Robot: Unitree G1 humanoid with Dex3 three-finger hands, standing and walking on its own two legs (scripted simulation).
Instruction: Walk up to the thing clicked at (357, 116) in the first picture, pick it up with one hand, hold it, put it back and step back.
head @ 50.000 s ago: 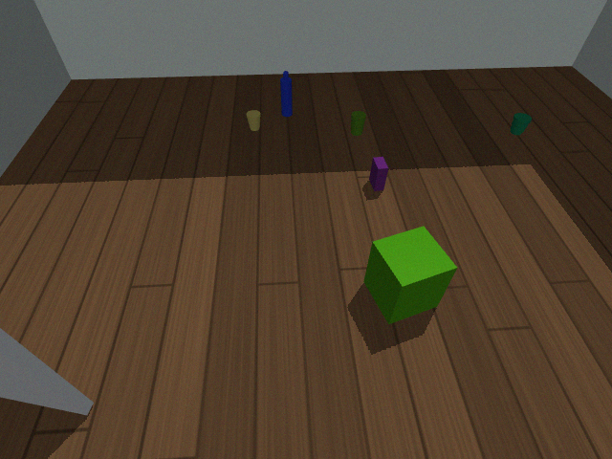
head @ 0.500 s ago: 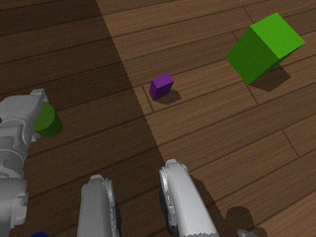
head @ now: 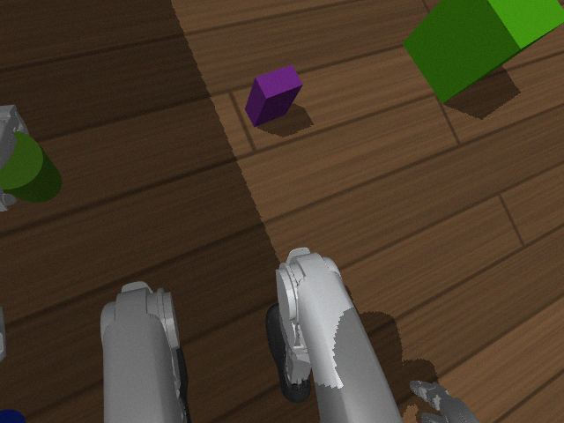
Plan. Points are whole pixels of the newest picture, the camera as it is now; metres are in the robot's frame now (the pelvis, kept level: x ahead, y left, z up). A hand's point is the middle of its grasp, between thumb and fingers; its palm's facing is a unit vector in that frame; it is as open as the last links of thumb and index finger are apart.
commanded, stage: crouch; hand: left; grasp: from above
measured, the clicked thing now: (24, 172) +0.50 +0.28 -0.21
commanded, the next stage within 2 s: lower in 0.48 s
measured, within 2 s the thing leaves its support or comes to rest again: rests again in 1.32 s
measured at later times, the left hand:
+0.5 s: hand (7, 176) +0.50 +0.30 -0.22, palm faces -0.46 -0.03 -0.89, open 10.8 cm
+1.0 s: hand (25, 182) +0.50 +0.30 -0.27, palm faces -0.47 -0.04 -0.88, open 10.7 cm
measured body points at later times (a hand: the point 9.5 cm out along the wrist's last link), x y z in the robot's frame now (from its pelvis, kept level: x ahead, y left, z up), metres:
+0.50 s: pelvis -0.01 +0.00 -0.06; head +0.26 +0.07 +0.30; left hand +0.52 +0.30 -0.16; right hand -0.01 -0.27 -0.14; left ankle +0.06 +0.12 -0.38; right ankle +0.09 -0.13 -0.38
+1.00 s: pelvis -0.01 +0.00 -0.08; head +0.27 +0.07 +0.26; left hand +0.52 +0.30 -0.22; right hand -0.01 -0.27 -0.16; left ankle +0.06 +0.12 -0.38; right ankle +0.09 -0.13 -0.38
